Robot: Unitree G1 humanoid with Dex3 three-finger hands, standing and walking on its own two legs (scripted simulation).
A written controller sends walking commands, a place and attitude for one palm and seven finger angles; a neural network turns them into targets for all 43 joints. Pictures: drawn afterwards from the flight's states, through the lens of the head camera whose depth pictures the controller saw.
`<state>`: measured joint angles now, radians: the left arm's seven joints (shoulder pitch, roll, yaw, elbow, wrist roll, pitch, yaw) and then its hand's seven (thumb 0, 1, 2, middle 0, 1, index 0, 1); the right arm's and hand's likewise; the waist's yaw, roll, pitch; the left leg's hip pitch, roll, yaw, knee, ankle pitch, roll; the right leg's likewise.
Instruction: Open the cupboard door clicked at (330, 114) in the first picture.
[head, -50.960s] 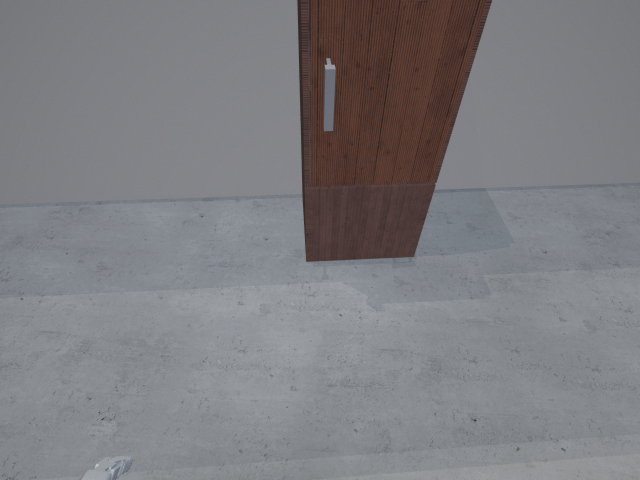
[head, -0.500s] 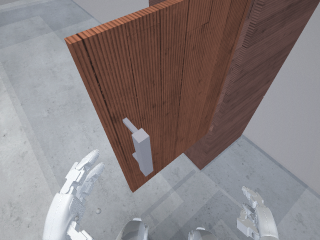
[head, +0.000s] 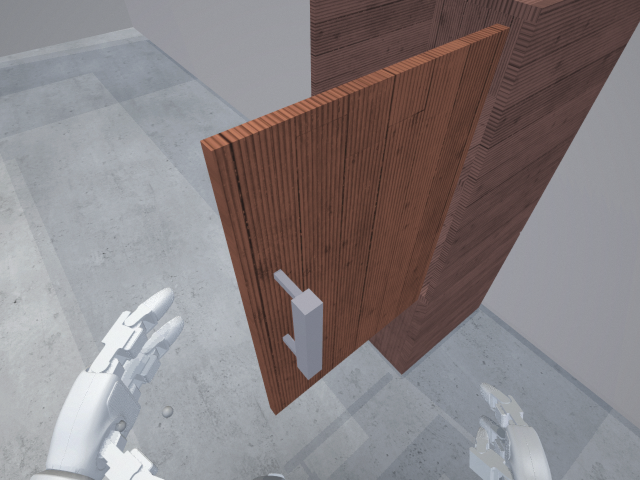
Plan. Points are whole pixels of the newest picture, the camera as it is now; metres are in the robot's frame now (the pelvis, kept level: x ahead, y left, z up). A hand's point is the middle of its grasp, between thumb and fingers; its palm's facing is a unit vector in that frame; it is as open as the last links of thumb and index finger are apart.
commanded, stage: draw the hand back to the body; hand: left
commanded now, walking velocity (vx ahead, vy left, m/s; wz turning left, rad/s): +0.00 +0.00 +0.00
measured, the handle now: (297, 326) +0.30 +0.06 +0.04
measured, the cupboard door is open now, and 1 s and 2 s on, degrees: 91 91 91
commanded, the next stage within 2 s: step back with the hand held close in 1.10 s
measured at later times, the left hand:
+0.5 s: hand (64, 326) +0.21 +0.24 +0.18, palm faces +0.35 -0.84 -0.41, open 11.7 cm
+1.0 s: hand (49, 295) +0.22 +0.25 +0.21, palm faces +0.42 -0.82 -0.39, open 7.5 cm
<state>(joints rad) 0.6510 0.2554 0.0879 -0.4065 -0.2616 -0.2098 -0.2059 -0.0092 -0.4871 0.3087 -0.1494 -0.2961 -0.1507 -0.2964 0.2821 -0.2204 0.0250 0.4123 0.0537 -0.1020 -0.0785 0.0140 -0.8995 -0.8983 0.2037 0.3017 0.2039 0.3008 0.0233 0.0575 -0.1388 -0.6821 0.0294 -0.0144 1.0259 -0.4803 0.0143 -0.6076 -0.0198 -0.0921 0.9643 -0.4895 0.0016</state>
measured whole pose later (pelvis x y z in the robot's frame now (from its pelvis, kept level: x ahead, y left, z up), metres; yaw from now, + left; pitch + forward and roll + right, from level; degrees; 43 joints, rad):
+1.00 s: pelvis +0.03 +0.00 +0.06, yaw -2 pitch -4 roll +0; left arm 0.47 0.32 0.31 -0.39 -0.06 -0.03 0.11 0.02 0.87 0.89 -0.21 -0.30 -0.21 -0.30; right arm 0.19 -0.23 0.02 0.63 0.00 -0.09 -0.09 0.01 -0.90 -0.90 0.20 0.30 0.20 0.30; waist 0.08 0.06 0.03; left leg -0.11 0.01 0.04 0.43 -0.25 0.01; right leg -0.07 -0.02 -0.05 0.40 -0.26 0.01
